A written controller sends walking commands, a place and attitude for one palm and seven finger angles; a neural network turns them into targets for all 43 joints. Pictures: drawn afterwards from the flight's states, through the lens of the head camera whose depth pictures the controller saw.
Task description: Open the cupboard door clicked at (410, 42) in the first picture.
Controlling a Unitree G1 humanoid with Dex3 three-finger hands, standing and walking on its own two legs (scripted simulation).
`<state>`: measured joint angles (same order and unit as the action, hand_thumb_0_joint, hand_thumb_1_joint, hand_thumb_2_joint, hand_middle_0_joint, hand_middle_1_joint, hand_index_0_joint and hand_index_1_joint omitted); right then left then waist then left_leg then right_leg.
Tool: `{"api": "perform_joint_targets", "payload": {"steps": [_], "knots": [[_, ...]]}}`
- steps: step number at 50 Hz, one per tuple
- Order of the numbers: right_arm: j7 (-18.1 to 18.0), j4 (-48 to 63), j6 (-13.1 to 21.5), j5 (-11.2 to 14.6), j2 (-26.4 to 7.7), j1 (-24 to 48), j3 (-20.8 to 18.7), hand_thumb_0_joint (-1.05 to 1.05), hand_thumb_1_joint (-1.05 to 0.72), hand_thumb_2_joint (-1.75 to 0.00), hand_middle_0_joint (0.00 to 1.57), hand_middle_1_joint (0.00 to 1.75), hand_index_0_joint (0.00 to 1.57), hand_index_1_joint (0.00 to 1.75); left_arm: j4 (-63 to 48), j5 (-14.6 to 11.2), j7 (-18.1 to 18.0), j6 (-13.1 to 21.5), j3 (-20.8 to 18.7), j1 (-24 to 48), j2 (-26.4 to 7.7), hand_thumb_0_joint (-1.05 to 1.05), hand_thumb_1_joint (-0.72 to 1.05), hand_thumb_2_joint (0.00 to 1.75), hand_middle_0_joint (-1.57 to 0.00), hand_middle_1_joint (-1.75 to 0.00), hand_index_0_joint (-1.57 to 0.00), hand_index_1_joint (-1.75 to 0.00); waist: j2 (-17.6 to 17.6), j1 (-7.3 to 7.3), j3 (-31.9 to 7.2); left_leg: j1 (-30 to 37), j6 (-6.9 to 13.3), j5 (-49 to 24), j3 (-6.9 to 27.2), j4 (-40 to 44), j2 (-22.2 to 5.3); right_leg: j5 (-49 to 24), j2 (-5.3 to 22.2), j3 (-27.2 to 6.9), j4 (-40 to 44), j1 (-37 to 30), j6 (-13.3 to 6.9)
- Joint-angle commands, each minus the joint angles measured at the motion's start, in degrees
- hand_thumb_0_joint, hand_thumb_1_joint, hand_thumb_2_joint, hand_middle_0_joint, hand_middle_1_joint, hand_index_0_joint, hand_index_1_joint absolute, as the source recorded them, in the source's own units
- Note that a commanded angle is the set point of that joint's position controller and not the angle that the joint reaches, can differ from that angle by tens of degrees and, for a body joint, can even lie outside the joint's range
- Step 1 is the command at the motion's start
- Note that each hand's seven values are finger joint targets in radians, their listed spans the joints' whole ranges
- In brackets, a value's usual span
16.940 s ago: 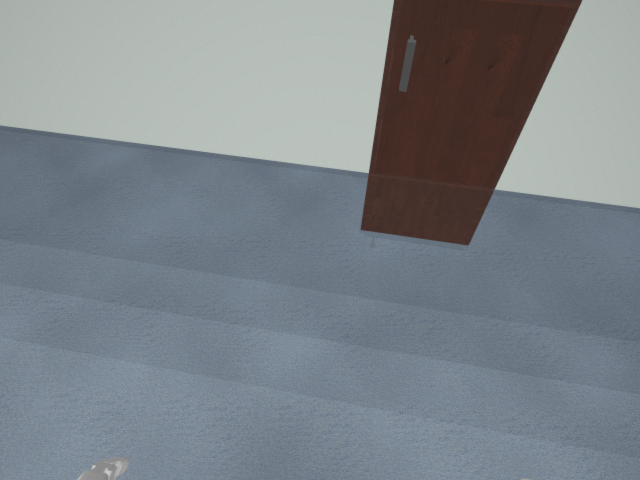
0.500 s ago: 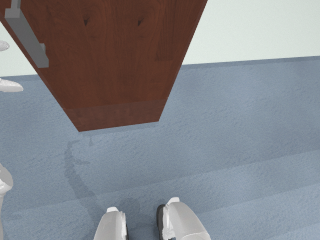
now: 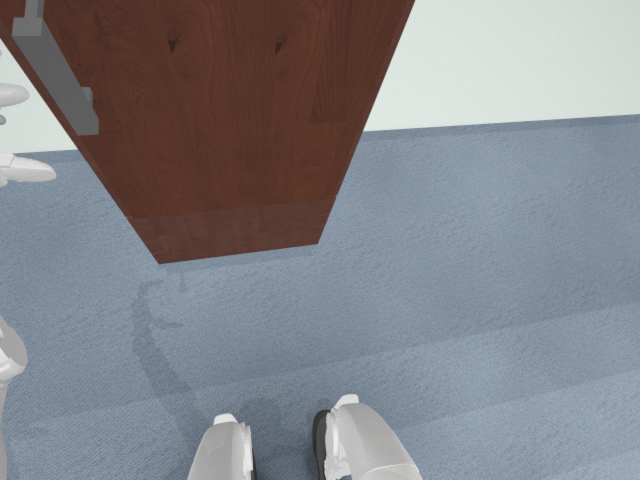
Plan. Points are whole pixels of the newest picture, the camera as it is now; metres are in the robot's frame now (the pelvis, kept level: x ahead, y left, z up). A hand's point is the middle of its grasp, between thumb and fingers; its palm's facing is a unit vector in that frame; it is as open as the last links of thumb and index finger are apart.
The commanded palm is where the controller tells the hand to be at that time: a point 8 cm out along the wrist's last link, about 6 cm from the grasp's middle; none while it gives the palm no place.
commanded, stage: slide the fingers in behind the handle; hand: left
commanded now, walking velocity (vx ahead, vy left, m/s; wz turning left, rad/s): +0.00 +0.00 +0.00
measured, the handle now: (63, 69) +0.57 +0.25 +0.07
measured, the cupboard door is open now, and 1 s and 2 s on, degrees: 0 0 1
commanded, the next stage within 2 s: close the thumb around the handle in 1.70 s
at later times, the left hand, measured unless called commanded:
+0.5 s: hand (34, 117) +0.51 +0.27 +0.07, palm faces +0.11 -0.99 +0.00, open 14.0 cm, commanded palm +0.49 +0.30 +0.07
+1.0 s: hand (69, 113) +0.51 +0.23 +0.07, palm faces +0.10 -1.00 +0.00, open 14.0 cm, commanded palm +0.49 +0.27 +0.07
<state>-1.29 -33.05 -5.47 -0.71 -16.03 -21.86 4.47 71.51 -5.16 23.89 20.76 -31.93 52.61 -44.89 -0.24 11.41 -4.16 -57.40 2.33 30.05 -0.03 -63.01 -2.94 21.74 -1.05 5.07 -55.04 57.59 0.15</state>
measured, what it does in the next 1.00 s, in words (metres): stands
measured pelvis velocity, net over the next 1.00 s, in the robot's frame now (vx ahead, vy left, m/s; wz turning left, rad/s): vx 0.01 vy -0.01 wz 0.00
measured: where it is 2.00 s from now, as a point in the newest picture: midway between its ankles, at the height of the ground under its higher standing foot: outside the picture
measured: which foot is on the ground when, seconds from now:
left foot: down 0.00-1.00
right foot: down 0.00-1.00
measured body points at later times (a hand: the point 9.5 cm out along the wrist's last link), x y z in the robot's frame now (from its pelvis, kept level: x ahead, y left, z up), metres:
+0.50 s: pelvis +0.00 +0.00 +0.00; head +0.15 +0.04 +0.43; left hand +0.49 +0.32 +0.07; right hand +0.01 -0.27 -0.10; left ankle -0.01 +0.09 -0.66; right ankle +0.04 -0.13 -0.66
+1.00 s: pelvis +0.01 -0.01 +0.00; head +0.15 +0.03 +0.43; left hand +0.50 +0.29 +0.07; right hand +0.00 -0.27 -0.10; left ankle -0.01 +0.09 -0.66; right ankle +0.04 -0.13 -0.66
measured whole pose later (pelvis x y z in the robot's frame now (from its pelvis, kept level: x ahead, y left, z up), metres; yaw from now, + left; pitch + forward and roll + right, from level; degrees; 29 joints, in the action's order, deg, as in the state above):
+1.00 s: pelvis +0.01 -0.01 +0.00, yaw +0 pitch +24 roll -4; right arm 0.0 -34.3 -5.5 -1.2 -15.1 -22.8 3.0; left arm 66.1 -5.9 16.1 23.2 -27.1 50.4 -34.1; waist -0.7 10.8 -5.6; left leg -55.4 1.8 30.0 -0.4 -61.8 -2.8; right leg 22.3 -1.0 4.5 -55.0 56.4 -0.2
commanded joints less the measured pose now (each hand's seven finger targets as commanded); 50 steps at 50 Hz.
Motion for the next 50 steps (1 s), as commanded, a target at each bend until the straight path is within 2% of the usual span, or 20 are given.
{"api": "perform_joint_targets", "payload": {"steps": [1, 3, 4, 6, 8, 10, 11, 14, 17, 21, 23, 26, 30, 32, 33, 37, 41, 42, 46, 50], "knots": [[-1.32, 1.41, 0.58, -0.11, -12.33, -11.37, -4.42, 0.00, -0.90, -0.90, 0.20, 0.30, 0.20, 0.30, -12.53, -1.14, 1.17, 3.95, -2.18, 22.85, -19.64, 0.00, -0.50, 0.30, -0.30, -1.20, -0.30, -1.20, -12.69, 0.01, -29.52, 18.33, -1.07, -28.55, 4.03, 6.89, 0.48, -15.42, -1.90, -2.70, 2.84, -13.96, -1.06], [-1.14, 1.15, 0.54, -0.34, -12.09, -11.86, -4.63, 0.00, -0.90, -0.90, 0.20, 0.30, 0.20, 0.30, -15.25, -1.50, 1.39, 4.93, -1.07, 24.41, -17.86, 0.00, -0.50, 0.30, -0.30, -1.20, -0.30, -1.20, -15.45, 0.25, -32.41, 22.64, -1.58, -33.08, 4.56, 6.08, 0.23, -16.60, -1.99, -2.38, 2.19, -11.95, -1.26], [-1.00, 0.82, 0.52, -0.44, -12.33, -12.03, -4.87, 0.00, -0.90, -0.90, 0.20, 0.30, 0.20, 0.30, -16.52, -1.67, 1.44, 5.25, -2.39, 23.57, -19.29, 0.00, -0.50, 0.30, -0.30, -1.20, -0.30, -1.20, -16.69, -0.54, -34.55, 24.29, -2.01, -34.86, 4.74, 5.89, 0.02, -16.99, -2.05, -2.37, 2.20, -12.14, -1.19], [-0.70, 1.03, 0.46, -0.36, -12.36, -11.97, -4.95, 0.00, -0.90, -0.90, 0.20, 0.30, 0.20, 0.30, -14.92, -2.10, 1.66, 4.58, -2.49, 19.72, -18.23, 0.00, -0.50, 0.30, -0.30, -1.20, -0.30, -1.20, -15.53, -1.10, -33.82, 24.04, -2.06, -35.97, 4.68, 6.02, -0.05, -17.33, -2.14, -2.20, 2.46, -12.53, -1.24], [-0.62, 1.00, 0.07, -0.16, -11.92, -11.95, -4.77, 0.00, -0.90, -0.90, 0.20, 0.30, 0.20, 0.30, -14.60, -2.92, 1.89, 3.60, -0.28, 20.28, -14.72, 0.00, -0.50, 0.30, -0.30, -1.20, -0.30, -1.20, -14.52, -0.27, -31.12, 23.62, -1.71, -35.56, 4.77, 6.52, -0.07, -17.49, -2.19, -1.91, 3.00, -12.15, -1.15], [-0.53, 1.27, -0.34, -0.02, -12.08, -12.00, -4.93, 0.00, -0.90, -0.90, 0.20, 0.30, 0.20, 0.30, -14.85, -2.64, 1.69, 2.37, -0.78, 18.39, -15.37, 0.00, -0.50, 0.30, -0.30, -1.20, -0.30, -1.20, -14.68, -1.26, -31.41, 23.46, -1.77, -35.01, 4.44, 7.04, -0.05, -17.15, -2.23, -1.84, 3.30, -12.70, -1.05], [-0.50, 1.32, -0.35, 0.03, -11.87, -11.73, -4.84, 0.00, -0.90, -0.90, 0.20, 0.30, 0.20, 0.30, -15.59, -2.83, 1.42, 2.05, 0.33, 19.68, -14.00, 0.00, -0.50, 0.30, -0.30, -1.20, -0.30, -1.20, -14.03, -0.53, -30.46, 22.88, -1.51, -33.89, 4.24, 7.17, 0.01, -17.25, -2.20, -1.92, 3.62, -12.78, -0.90], [-0.25, 1.70, -0.53, -0.18, -11.65, -12.13, -5.15, 0.00, -0.90, -0.90, 0.20, 0.30, 0.20, 0.30, -19.46, -2.37, -0.39, 2.70, -1.04, 18.60, -14.85, 0.00, -0.50, 0.30, -0.30, -1.20, -0.30, -1.20, -15.70, -1.90, -32.88, 25.81, -2.12, -37.71, 4.60, 7.55, -0.15, -18.12, -2.32, -1.69, 3.46, -13.29, -1.17], [0.10, 1.59, -0.29, -0.25, -11.11, -11.61, -5.20, 0.00, -0.90, -0.90, 0.20, 0.30, 0.20, 0.30, -19.70, -2.63, -2.43, 3.67, 0.40, 19.04, -11.53, 0.00, -0.50, 0.30, -0.30, -1.20, -0.30, -1.20, -12.96, -1.03, -30.63, 24.48, -1.94, -34.98, 4.42, 7.80, -0.10, -17.11, -2.42, -1.69, 3.82, -13.18, -0.94], [0.05, 1.53, -0.02, -0.17, -10.94, -11.19, -5.05, 0.00, -0.90, -0.90, 0.20, 0.30, 0.20, 0.30, -15.69, -2.01, -3.99, 3.77, 0.42, 18.54, -11.09, 0.00, -0.50, 0.30, -0.30, -1.20, -0.30, -1.20, -10.32, -0.60, -26.58, 19.18, -1.11, -28.30, 3.11, 8.40, 0.52, -15.98, -2.18, -2.43, 4.35, -15.03, -0.83], [-0.09, 1.91, 0.22, -0.29, -11.13, -11.26, -4.91, 0.00, -0.90, -0.90, 0.20, 0.30, 0.20, 0.30, -14.95, -1.11, -4.36, 3.89, -0.46, 18.80, -12.98, 0.00, -0.50, 0.30, -0.30, -1.20, -0.30, -1.20, -10.52, -1.09, -25.91, 17.46, -0.88, -26.65, 3.06, 8.65, 0.76, -15.68, -2.07, -2.72, 4.19, -16.11, -1.17], [-0.13, 1.70, 0.37, -0.32, -10.89, -11.09, -4.71, 0.00, -0.90, -0.90, 0.20, 0.30, 0.20, 0.30, -15.06, -0.10, -4.69, 4.47, 2.04, 21.11, -11.00, 0.00, -0.50, 0.30, -0.30, -1.20, -0.30, -1.20, -11.52, -0.33, -26.08, 19.27, -1.19, -25.96, 3.53, 8.89, 0.71, -13.81, -1.89, -2.52, 4.16, -13.90, -1.08], [0.01, 1.22, 0.70, -0.64, -10.93, -11.39, -5.21, 0.00, -0.90, -0.90, 0.20, 0.30, 0.20, 0.30, -18.33, -1.64, -4.61, 6.52, 1.69, 21.97, -9.41, 0.00, -0.50, 0.30, -0.30, -1.20, -0.30, -1.20, -14.32, -0.75, -32.77, 25.42, -2.18, -33.00, 4.34, 7.74, 0.30, -16.20, -2.03, -2.26, 3.30, -13.10, -1.20], [0.10, 0.90, 0.71, -0.56, -11.00, -11.28, -5.28, 0.00, -0.90, -0.90, 0.20, 0.30, 0.20, 0.30, -16.33, -2.26, -4.45, 6.20, 1.31, 20.23, -8.75, 0.00, -0.50, 0.30, -0.30, -1.20, -0.30, -1.20, -11.15, -0.90, -31.73, 22.78, -1.83, -31.69, 3.99, 7.51, 0.38, -16.78, -2.02, -2.37, 3.41, -14.58, -1.06], [0.06, 0.76, 0.66, -0.60, -10.98, -11.57, -5.16, 0.00, -0.90, -0.90, 0.20, 0.30, 0.20, 0.30, -15.53, -2.49, -4.36, 5.92, 1.83, 20.64, -8.00, 0.00, -0.50, 0.30, -0.30, -1.20, -0.30, -1.20, -10.96, -0.26, -31.04, 22.46, -1.58, -31.62, 3.94, 7.53, 0.45, -17.35, -2.08, -2.35, 3.33, -14.52, -1.12], [0.02, 1.22, 0.31, -0.23, -10.74, -11.13, -4.94, 0.00, -0.90, -0.90, 0.20, 0.30, 0.20, 0.30, -13.33, -1.15, -4.92, 3.70, 3.03, 19.60, -7.70, 0.00, -0.50, 0.30, -0.30, -1.20, -0.30, -1.20, -9.68, -0.59, -26.35, 17.61, -0.98, -26.35, 2.97, 8.66, 0.95, -15.85, -1.76, -2.73, 4.19, -15.72, -0.89], [0.15, 1.47, 0.46, -0.66, -10.67, -11.52, -5.35, 0.00, -0.90, -0.90, 0.20, 0.30, 0.20, 0.30, -19.22, -1.05, -6.61, 5.71, 0.95, 21.15, -9.56, 0.00, -0.50, 0.30, -0.30, -1.20, -0.30, -1.20, -12.51, -1.71, -32.46, 22.54, -1.61, -31.84, 3.55, 8.04, 0.69, -18.23, -1.85, -2.68, 3.33, -16.26, -1.19], [0.28, 1.50, 0.54, -0.67, -10.43, -11.28, -5.35, 0.00, -0.90, -0.90, 0.20, 0.30, 0.20, 0.30, -20.24, -1.11, -6.88, 6.38, 1.75, 21.62, -8.45, 0.00, -0.50, 0.30, -0.30, -1.20, -0.30, -1.20, -12.88, -1.51, -33.47, 23.28, -1.73, -32.41, 3.54, 7.78, 0.69, -18.42, -1.90, -2.72, 3.10, -16.11, -1.15], [0.59, 0.60, 0.48, -0.68, -10.27, -11.34, -5.61, 0.00, -0.90, -0.90, 0.20, 0.30, 0.20, 0.30, -18.10, -1.78, -7.55, 6.66, 4.03, 21.14, -3.92, 0.00, -0.50, 0.30, -0.30, -1.20, -0.30, -1.20, -11.43, -0.36, -29.83, 23.30, -1.79, -31.98, 3.68, 7.93, 0.45, -17.51, -2.03, -2.30, 3.55, -14.13, -1.00], [0.69, 0.52, 0.17, -0.64, -10.25, -11.61, -5.56, 0.00, -0.90, -0.90, 0.20, 0.30, 0.20, 0.30, -16.72, -0.67, -8.18, 5.38, 4.76, 20.72, -3.55, 0.00, -0.50, 0.30, -0.30, -1.20, -0.30, -1.20, -12.10, -0.81, -29.17, 23.13, -1.89, -32.03, 3.61, 8.40, 0.60, -17.33, -1.89, -2.23, 3.65, -14.13, -1.13]]}}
